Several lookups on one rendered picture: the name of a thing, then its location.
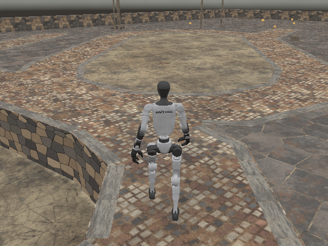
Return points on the robot left forearm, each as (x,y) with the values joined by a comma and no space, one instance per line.
(138,140)

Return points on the left robot foot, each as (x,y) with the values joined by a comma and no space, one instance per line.
(152,194)

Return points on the right robot thigh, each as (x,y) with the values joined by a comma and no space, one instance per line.
(176,162)

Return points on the right robot hand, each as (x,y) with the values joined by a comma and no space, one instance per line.
(185,143)

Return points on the left robot hand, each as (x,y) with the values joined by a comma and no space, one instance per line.
(134,157)

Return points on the left robot upper arm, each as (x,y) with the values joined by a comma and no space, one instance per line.
(145,117)

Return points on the right robot upper arm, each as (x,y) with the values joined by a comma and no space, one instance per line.
(182,115)

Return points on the robot right forearm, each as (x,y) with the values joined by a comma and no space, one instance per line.
(186,132)

